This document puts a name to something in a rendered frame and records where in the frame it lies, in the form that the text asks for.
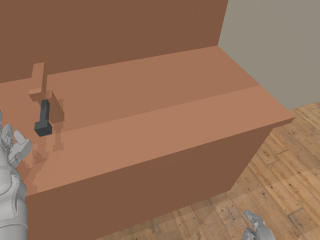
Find right robot hand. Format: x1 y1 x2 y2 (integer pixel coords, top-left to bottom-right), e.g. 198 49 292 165
240 209 275 240

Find counter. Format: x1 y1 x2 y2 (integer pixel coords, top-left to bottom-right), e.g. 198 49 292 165
0 0 295 240

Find tap lever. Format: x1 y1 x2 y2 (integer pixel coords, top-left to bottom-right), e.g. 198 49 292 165
34 99 53 137

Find robot left forearm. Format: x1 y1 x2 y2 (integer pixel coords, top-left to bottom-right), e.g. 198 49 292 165
0 166 28 240

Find left robot hand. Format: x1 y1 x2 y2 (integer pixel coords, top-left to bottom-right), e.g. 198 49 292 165
0 110 34 169

